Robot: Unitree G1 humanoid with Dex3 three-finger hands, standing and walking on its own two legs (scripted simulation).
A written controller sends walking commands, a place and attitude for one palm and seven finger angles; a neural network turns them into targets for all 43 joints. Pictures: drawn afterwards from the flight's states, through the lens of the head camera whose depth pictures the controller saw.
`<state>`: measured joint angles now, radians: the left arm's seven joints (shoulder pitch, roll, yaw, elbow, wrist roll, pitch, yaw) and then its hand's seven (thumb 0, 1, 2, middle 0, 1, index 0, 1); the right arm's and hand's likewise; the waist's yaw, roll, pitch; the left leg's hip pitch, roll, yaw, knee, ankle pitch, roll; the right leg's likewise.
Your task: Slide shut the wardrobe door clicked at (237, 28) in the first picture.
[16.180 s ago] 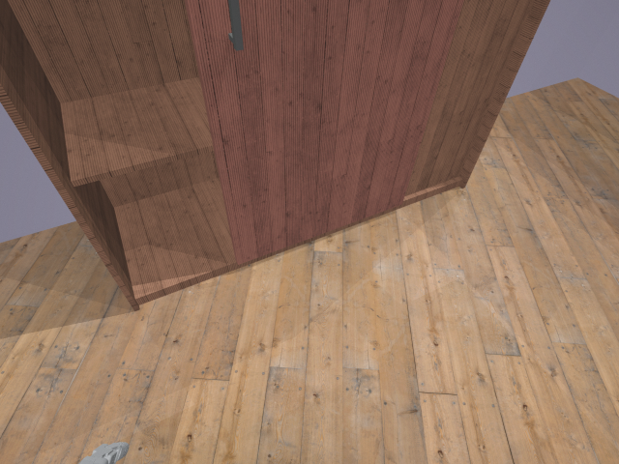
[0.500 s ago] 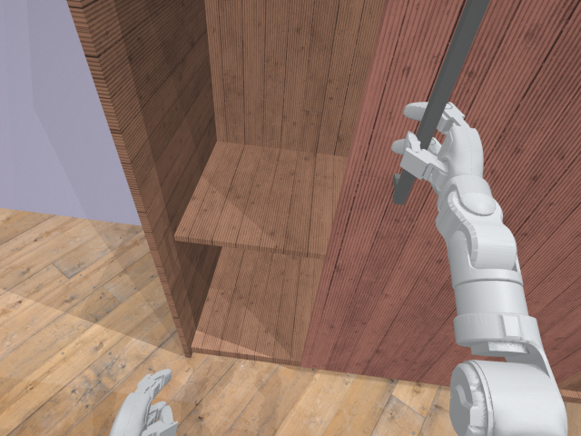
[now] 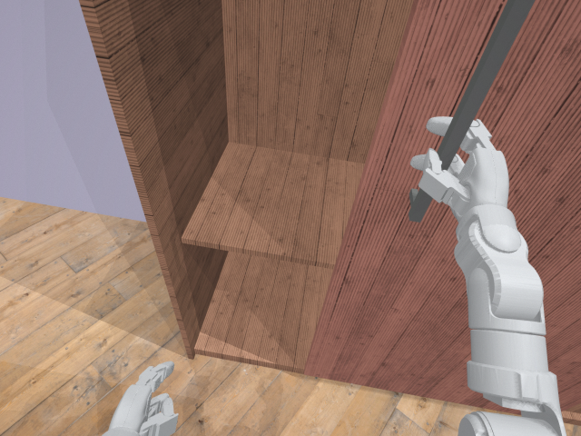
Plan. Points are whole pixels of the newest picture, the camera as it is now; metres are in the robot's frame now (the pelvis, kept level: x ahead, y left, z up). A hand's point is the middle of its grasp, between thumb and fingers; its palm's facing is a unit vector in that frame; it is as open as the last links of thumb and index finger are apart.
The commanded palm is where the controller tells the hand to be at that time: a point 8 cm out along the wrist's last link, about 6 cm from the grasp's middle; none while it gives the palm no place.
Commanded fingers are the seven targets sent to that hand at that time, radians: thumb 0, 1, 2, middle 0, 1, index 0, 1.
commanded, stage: tug the door sideways, standing still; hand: right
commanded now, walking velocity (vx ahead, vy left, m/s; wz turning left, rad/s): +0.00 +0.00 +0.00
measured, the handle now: (457, 116) +0.44 -0.15 +0.27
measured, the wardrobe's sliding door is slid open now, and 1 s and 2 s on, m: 0.38 0.32 0.19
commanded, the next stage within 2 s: step sideways, sliding the door along in 0.68 s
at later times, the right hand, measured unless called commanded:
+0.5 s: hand (420, 172) +0.39 -0.11 +0.22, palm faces +0.15 +0.99 -0.05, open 5.6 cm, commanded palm +0.37 -0.11 +0.22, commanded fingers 0.00 -0.90 -0.90 0.45 1.40 0.45 1.40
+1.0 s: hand (384, 170) +0.40 -0.07 +0.21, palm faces +0.03 +0.98 -0.17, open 6.1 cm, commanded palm +0.38 -0.11 +0.22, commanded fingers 0.00 -0.90 -0.90 0.45 1.40 0.45 1.40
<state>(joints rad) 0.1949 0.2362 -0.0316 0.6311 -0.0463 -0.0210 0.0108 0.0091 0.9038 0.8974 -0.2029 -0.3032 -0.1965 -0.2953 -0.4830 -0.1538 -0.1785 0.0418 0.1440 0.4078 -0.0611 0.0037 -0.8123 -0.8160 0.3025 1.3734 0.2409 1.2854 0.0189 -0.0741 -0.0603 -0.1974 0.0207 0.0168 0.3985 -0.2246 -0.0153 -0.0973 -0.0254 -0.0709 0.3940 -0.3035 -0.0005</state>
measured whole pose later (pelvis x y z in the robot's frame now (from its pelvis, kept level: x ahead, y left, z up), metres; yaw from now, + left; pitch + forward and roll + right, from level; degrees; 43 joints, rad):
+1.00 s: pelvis -0.05 +0.01 -0.02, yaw -1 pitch +0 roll -1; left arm 0.22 0.20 -0.01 0.71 -0.02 -0.06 0.07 0.01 0.90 0.90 -0.20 -0.30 -0.20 -0.30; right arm -0.82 -0.20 -0.01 0.54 0.08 -0.06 -0.11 -0.03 -0.71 -0.83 0.42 1.39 0.27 1.36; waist 0.02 -0.05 0.08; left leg -0.34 0.03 0.01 0.64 -0.32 0.01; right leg -0.22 -0.01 -0.05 0.58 -0.35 0.00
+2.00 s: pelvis +0.06 +0.28 -0.03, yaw -13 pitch -4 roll +3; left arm -0.02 0.17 0.03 0.65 -0.06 -0.03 0.00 0.01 0.90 0.90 -0.21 -0.30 -0.20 -0.30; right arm -0.62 -0.18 -0.03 0.01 0.04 -0.10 -0.14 -0.03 -0.80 -0.87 0.52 1.41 0.19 1.34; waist -0.07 -0.06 0.30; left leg -0.28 0.04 0.08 0.63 -0.27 -0.03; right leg -0.25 -0.20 0.07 0.73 -0.35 0.04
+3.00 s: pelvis +0.06 +0.48 -0.01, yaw -7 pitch -1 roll -2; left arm 0.10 0.22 0.01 0.67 -0.04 -0.02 0.03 0.01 0.91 0.90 -0.20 -0.30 -0.20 -0.30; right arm -0.49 -0.29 -0.16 0.17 0.07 -0.06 -0.13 -0.03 -0.76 -0.83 0.45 1.40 0.25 1.35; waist 0.00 -0.01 0.09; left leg -0.25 -0.10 0.04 0.49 -0.23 0.11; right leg -0.15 -0.08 -0.09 0.47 -0.26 0.02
